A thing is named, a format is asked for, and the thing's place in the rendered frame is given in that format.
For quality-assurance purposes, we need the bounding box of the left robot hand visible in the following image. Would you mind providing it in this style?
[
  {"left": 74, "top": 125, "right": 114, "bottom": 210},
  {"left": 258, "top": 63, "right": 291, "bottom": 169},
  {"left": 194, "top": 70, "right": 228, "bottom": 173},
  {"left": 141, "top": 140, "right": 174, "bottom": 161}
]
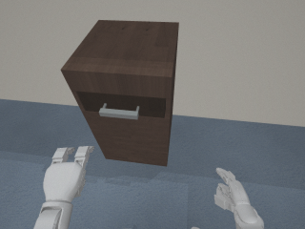
[{"left": 43, "top": 146, "right": 94, "bottom": 202}]

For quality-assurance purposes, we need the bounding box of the cabinet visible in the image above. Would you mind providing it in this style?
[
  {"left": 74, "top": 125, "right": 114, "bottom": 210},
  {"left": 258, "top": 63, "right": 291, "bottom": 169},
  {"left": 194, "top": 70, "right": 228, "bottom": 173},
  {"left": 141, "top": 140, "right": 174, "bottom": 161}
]
[{"left": 60, "top": 20, "right": 179, "bottom": 167}]

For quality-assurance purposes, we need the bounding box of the right robot hand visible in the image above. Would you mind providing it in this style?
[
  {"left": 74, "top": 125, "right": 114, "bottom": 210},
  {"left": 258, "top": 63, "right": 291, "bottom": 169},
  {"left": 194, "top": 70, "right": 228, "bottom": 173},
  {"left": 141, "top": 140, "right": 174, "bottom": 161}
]
[{"left": 213, "top": 167, "right": 251, "bottom": 212}]

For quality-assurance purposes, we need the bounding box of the right robot forearm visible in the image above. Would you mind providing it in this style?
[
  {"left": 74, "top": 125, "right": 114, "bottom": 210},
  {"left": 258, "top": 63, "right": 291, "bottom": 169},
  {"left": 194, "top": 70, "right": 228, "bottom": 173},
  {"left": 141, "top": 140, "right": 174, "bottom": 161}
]
[{"left": 234, "top": 203, "right": 264, "bottom": 229}]

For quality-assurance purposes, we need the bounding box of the drawer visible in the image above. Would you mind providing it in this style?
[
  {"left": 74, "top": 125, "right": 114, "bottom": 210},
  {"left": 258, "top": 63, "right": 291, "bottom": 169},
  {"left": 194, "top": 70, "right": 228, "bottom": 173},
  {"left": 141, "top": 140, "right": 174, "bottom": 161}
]
[{"left": 77, "top": 91, "right": 166, "bottom": 118}]

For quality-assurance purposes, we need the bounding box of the handle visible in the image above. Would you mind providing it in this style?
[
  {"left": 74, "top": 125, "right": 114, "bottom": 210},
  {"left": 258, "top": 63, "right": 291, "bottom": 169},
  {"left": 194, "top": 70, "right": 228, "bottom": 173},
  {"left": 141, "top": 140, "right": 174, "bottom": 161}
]
[{"left": 99, "top": 103, "right": 140, "bottom": 120}]

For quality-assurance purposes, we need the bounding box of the left robot forearm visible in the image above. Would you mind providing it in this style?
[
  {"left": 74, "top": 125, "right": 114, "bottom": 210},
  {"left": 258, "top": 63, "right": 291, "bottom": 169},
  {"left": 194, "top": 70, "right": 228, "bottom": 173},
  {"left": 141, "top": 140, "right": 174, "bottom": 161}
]
[{"left": 33, "top": 199, "right": 73, "bottom": 229}]

